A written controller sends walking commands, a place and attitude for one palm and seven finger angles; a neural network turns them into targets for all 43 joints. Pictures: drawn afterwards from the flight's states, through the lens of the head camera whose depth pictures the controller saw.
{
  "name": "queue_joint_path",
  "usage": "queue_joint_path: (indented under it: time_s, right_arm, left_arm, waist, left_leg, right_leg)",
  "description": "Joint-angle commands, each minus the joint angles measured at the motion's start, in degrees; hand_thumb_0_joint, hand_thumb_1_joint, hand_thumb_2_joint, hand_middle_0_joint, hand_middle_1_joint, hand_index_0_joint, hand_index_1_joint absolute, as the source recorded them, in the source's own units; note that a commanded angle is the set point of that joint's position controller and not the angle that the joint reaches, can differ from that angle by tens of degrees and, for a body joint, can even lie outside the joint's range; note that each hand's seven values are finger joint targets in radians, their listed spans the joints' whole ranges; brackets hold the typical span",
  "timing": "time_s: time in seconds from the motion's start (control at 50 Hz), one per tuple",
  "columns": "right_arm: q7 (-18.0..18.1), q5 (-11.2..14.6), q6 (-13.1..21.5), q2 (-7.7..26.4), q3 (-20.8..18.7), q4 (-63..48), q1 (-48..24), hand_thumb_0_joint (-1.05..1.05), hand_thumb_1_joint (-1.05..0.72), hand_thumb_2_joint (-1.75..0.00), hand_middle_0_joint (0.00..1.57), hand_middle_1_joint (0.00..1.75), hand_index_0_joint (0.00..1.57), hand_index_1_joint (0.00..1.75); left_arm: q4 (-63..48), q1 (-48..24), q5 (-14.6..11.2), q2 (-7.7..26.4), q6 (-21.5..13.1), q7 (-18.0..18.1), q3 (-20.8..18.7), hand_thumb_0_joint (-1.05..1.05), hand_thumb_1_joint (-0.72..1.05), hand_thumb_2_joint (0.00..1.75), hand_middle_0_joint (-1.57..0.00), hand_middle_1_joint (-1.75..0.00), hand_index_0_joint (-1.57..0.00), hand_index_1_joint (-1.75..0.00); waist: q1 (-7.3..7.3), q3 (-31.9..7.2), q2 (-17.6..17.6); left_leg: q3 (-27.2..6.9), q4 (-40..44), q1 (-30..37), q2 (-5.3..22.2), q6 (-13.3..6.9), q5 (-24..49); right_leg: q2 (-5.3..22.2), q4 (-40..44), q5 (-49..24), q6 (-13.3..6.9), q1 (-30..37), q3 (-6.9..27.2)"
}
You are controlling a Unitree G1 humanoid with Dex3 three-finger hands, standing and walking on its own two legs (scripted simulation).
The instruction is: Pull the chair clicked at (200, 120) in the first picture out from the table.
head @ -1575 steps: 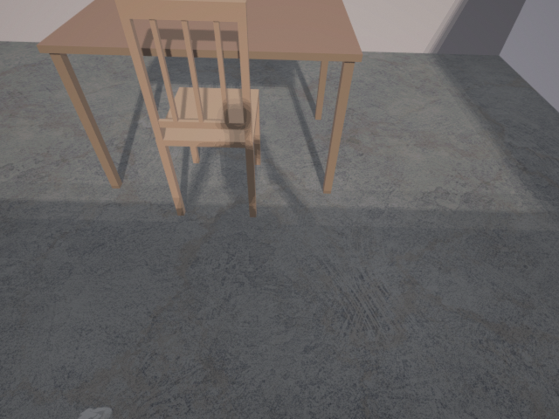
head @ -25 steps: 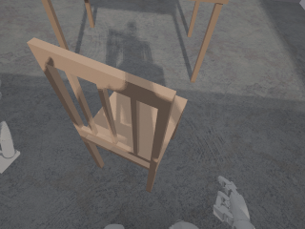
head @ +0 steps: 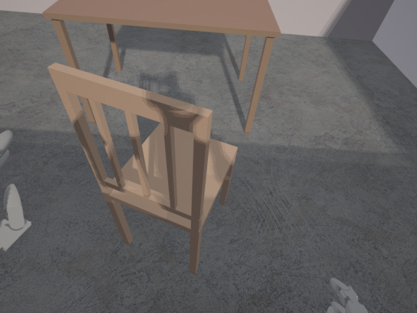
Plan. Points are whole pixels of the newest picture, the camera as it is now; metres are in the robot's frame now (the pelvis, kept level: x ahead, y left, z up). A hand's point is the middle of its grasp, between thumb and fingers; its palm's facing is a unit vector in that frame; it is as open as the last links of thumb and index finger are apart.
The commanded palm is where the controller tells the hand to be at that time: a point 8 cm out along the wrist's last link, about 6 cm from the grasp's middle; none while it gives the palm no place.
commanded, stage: stop stepping back and stand still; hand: left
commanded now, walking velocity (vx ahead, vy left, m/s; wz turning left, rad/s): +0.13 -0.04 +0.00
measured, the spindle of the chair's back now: (140, 160) +0.50 +0.21 -0.06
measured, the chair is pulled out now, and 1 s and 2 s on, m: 0.75 0.75 0.75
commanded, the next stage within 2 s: let the arm hang, fingers relaxed in 0.84 s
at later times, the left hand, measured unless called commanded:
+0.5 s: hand (28, 187) +0.24 +0.27 +0.17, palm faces +0.38 -0.79 -0.48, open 7.4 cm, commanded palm +0.17 +0.32 +0.18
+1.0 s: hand (32, 206) +0.25 +0.29 +0.11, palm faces +0.33 -0.80 -0.51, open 7.4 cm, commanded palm none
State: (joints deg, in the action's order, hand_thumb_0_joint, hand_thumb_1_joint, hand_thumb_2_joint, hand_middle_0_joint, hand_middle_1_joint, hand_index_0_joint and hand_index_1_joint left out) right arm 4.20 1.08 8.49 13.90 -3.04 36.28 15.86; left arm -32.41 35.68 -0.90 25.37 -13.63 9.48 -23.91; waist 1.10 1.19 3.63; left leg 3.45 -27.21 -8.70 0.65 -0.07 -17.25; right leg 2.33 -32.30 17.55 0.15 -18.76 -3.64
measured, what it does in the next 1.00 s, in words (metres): stands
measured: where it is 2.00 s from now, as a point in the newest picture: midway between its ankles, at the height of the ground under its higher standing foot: outside the picture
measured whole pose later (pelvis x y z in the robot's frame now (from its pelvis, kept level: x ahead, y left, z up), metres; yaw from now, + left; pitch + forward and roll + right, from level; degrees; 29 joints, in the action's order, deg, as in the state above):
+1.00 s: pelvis +0.04 +0.03 +0.00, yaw +1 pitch +0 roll -1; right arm -0.4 0.9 5.4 12.1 -0.8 38.1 10.6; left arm -15.4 25.5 0.6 23.7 -9.9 5.5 -17.8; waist -0.4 0.5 -2.1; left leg 1.8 -29.9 -8.3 0.1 -1.4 -21.5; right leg 1.5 -29.2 12.8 0.8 -15.5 -2.6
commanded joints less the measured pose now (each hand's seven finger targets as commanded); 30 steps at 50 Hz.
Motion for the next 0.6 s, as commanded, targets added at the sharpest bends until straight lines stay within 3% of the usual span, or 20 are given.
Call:
queue_joint_path:
  time_s: [0.0, 0.02, 0.06, 0.12, 0.16, 0.22, 0.3, 0.38, 0.42, 0.54, 0.58]
  right_arm:
    - [-0.1, 0.3, 3.6, 5.3, -1.0, -8.3, -6.3, 0.0, -0.9, -0.9, 0.2, 0.3, 0.2, 0.3]
    - [-0.2, 0.3, 3.3, 5.7, -1.2, -7.8, -5.9, 0.0, -0.9, -0.9, 0.2, 0.3, 0.2, 0.3]
    - [-0.2, 0.3, 2.9, 5.9, -1.3, -7.8, -5.9, 0.0, -0.9, -0.9, 0.2, 0.3, 0.2, 0.3]
    - [0.0, 0.2, 2.3, 5.2, -0.5, -8.1, -6.2, 0.0, -0.9, -0.9, 0.2, 0.3, 0.2, 0.3]
    - [-0.1, 0.0, 2.4, 5.0, -0.2, -8.1, -6.7, 0.0, -0.9, -0.9, 0.2, 0.3, 0.2, 0.3]
    - [-0.2, -0.6, 2.8, 4.9, 0.3, -8.1, -7.7, 0.0, -0.9, -0.9, 0.2, 0.3, 0.2, 0.3]
    - [-0.4, -0.6, 3.4, 4.1, 0.7, -8.8, -8.8, 0.0, -0.9, -0.9, 0.2, 0.3, 0.2, 0.3]
    - [-1.0, -0.1, 3.0, 3.7, 0.3, -9.4, -7.9, 0.0, -0.9, -0.9, 0.2, 0.3, 0.2, 0.3]
    - [-1.3, 0.0, 2.1, 3.8, 0.0, -9.7, -7.4, 0.0, -0.9, -0.9, 0.2, 0.3, 0.2, 0.3]
    - [-1.4, 0.6, -0.2, 4.3, -0.7, -9.9, -7.2, 0.0, -0.9, -0.9, 0.2, 0.3, 0.2, 0.3]
    - [-1.3, 0.7, -0.4, 4.2, -0.8, -9.7, -7.6, 0.0, -0.9, -0.9, 0.2, 0.3, 0.2, 0.3]
  left_arm:
    - [-7.4, -7.0, -0.5, 9.3, -4.0, 1.0, -9.0, 0.0, 0.9, 0.9, -0.2, -0.3, -0.2, -0.3]
    - [-3.5, -6.4, -0.7, 8.6, -3.7, 1.0, -8.8, 0.0, 0.9, 0.9, -0.2, -0.3, -0.2, -0.3]
    - [0.6, -7.7, -1.0, 7.0, -3.0, 0.6, -7.2, 0.0, 0.9, 0.9, -0.2, -0.3, -0.2, -0.3]
    - [3.6, -9.9, -0.7, 5.4, -2.1, 0.1, -4.7, 0.0, 0.9, 0.9, -0.2, -0.3, -0.2, -0.3]
    - [2.3, -11.9, -0.7, 6.0, -1.8, 0.0, -4.0, 0.0, 0.9, 0.9, -0.2, -0.3, -0.2, -0.3]
    - [-3.9, -15.0, -0.4, 7.1, -2.3, 0.4, -4.1, 0.0, 0.9, 0.9, -0.2, -0.3, -0.2, -0.3]
    - [-11.9, -13.0, -0.3, 9.7, -3.0, 1.2, -6.7, 0.0, 0.9, 0.9, -0.2, -0.3, -0.2, -0.3]
    - [-11.1, -5.0, -1.3, 9.9, -3.0, 1.4, -8.4, 0.0, 0.9, 0.9, -0.2, -0.3, -0.2, -0.3]
    - [-9.7, -2.4, -1.8, 9.0, -3.0, 1.2, -8.8, 0.0, 0.9, 0.9, -0.2, -0.3, -0.2, -0.3]
    - [-6.0, 0.7, -2.4, 7.7, -2.5, 0.5, -8.7, 0.0, 0.9, 0.9, -0.2, -0.3, -0.2, -0.3]
    - [-6.8, 0.5, -2.4, 8.0, -2.4, 0.4, -8.6, 0.0, 0.9, 0.9, -0.2, -0.3, -0.2, -0.3]
  waist:
    - [-0.39, 1.5, -15.6]
    - [-0.24, 0.8, -10.1]
    - [-0.04, 1.8, -3.8]
    - [0.36, 5.9, 0.4]
    - [0.29, 5.2, 4.1]
    - [-0.01, 1.0, -1.0]
    - [-0.87, -4.3, -10.4]
    - [-0.56, -8.3, -10.8]
    - [-0.14, -9.6, -8.9]
    - [0.26, -7.9, -7.1]
    - [0.22, -7.1, -9.0]
  left_leg:
    - [-7.7, 9.5, -18.6, 9.1, -5.0, -7.1]
    - [-7.1, 7.2, -17.6, 7.8, -4.5, -7.0]
    - [-5.8, 5.2, -17.1, 5.4, -3.7, -12.3]
    - [-5.1, 3.2, -15.0, 2.9, -3.3, -18.4]
    - [-4.9, 2.2, -11.8, 2.6, -3.4, -14.2]
    - [-6.0, 6.1, -8.6, 3.7, -3.4, -6.1]
    - [-6.7, 7.8, -6.2, 5.6, -3.2, 2.4]
    - [-5.1, 3.8, -3.5, 5.2, -1.1, 18.5]
    - [-4.5, 2.9, -2.1, 5.2, -0.4, 24.1]
    - [-4.3, 3.2, 0.4, 6.9, 0.4, 35.2]
    - [-4.3, 3.4, 1.4, 7.3, 0.3, 38.1]
  right_leg:
    - [-0.2, 2.2, -0.3, 0.6, 12.7, 1.3]
    - [-0.4, 4.7, -1.3, 0.5, 13.1, 2.5]
    - [0.8, 8.8, 4.3, -0.2, 10.5, 6.8]
    - [2.2, 15.6, 18.4, -1.7, 0.8, 12.3]
    - [3.4, 17.6, 16.6, -1.9, 0.3, 13.6]
    - [2.7, 14.1, 3.6, -1.2, 6.3, 10.8]
    - [1.9, 9.8, -11.3, -0.8, 13.7, 8.0]
    - [2.8, 7.6, -28.5, -1.5, 19.3, 6.7]
    - [2.8, 6.4, -33.8, -1.8, 20.1, 6.2]
    - [1.5, 4.9, -32.5, -1.2, 16.9, 3.1]
    - [1.3, 4.7, -30.1, -1.1, 15.5, 2.4]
